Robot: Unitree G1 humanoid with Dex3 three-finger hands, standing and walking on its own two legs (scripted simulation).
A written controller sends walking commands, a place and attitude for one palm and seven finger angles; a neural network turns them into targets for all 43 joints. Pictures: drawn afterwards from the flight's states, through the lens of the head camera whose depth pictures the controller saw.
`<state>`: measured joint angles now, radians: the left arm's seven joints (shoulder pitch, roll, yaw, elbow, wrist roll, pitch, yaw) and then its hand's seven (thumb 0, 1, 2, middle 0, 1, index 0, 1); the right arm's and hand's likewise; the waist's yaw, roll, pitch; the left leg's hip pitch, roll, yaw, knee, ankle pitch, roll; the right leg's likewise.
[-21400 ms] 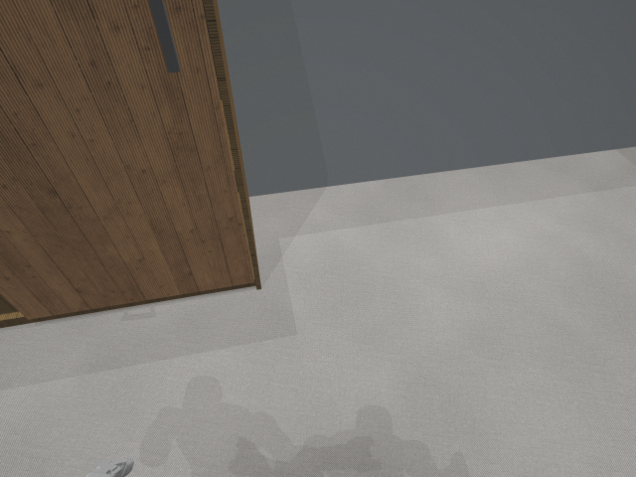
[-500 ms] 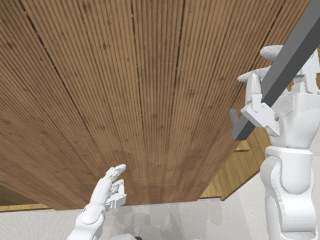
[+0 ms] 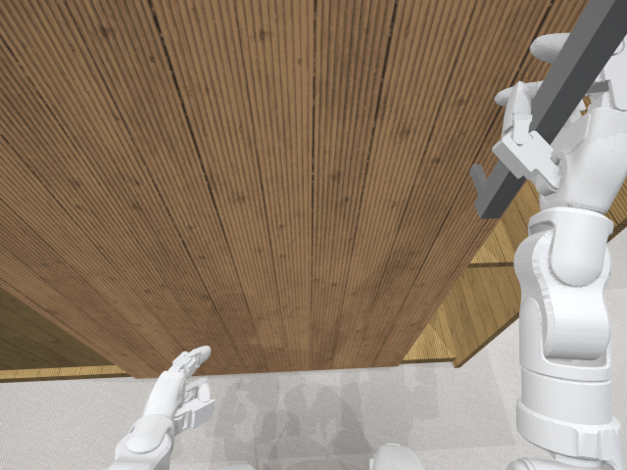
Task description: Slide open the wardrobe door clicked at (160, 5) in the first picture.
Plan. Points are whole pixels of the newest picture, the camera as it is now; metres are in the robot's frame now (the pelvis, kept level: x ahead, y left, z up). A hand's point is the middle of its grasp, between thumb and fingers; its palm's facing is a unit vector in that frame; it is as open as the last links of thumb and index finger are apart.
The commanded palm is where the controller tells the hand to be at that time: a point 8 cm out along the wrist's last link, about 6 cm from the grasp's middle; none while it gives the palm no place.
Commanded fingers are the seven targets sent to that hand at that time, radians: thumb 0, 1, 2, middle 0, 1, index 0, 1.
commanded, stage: step sideways, sliding the door along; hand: right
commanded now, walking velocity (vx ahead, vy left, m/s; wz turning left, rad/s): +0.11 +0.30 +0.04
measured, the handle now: (546, 79) +0.39 -0.20 +0.28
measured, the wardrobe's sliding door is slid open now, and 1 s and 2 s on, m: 0.19 0.29 0.41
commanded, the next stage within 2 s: none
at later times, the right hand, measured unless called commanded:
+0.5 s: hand (454, 137) +0.35 -0.12 +0.25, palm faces +0.23 +0.97 -0.02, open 6.1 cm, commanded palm +0.33 -0.10 +0.25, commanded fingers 0.00 -0.90 -0.90 0.45 1.40 0.45 1.40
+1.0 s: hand (394, 138) +0.35 -0.07 +0.25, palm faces +0.24 +0.97 -0.02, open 5.9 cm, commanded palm +0.32 -0.05 +0.25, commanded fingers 0.00 -0.90 -0.90 0.45 1.40 0.45 1.40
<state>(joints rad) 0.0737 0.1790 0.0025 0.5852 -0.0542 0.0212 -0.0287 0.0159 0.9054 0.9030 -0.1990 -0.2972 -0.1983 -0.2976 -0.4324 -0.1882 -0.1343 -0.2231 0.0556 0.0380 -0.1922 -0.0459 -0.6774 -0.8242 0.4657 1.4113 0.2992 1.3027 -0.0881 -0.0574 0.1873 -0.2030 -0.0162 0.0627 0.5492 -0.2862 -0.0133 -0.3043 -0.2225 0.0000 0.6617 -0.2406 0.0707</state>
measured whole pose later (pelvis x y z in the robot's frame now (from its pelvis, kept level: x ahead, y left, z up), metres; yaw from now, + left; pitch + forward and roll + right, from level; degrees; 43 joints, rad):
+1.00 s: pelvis -0.04 +0.09 -0.01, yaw -3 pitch -5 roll +1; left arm 0.04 0.20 0.03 0.64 -0.07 0.06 -0.02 0.01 0.91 0.90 -0.20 -0.30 -0.20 -0.30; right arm -0.67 -0.17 -0.04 0.05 0.07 0.02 -0.19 -0.04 -0.71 -0.81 0.45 1.40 0.30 1.37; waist -0.10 -0.02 0.21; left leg -0.27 0.01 0.06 0.66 -0.30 0.02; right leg -0.32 -0.09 -0.05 0.77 -0.41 0.03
